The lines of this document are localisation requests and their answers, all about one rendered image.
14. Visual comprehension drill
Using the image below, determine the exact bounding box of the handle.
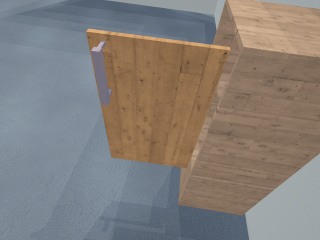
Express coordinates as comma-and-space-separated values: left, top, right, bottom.
91, 40, 113, 106

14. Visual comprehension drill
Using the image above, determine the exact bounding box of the cupboard door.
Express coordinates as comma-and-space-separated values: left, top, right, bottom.
86, 29, 231, 168

